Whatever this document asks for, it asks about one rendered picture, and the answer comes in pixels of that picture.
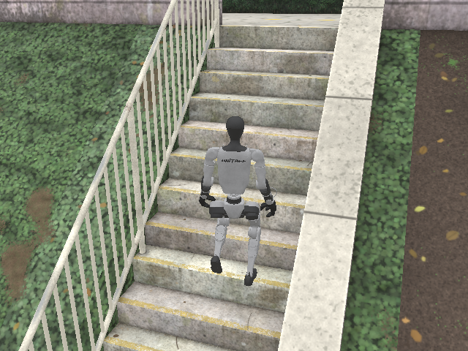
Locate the stairs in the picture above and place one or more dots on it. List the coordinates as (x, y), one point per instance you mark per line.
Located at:
(275, 79)

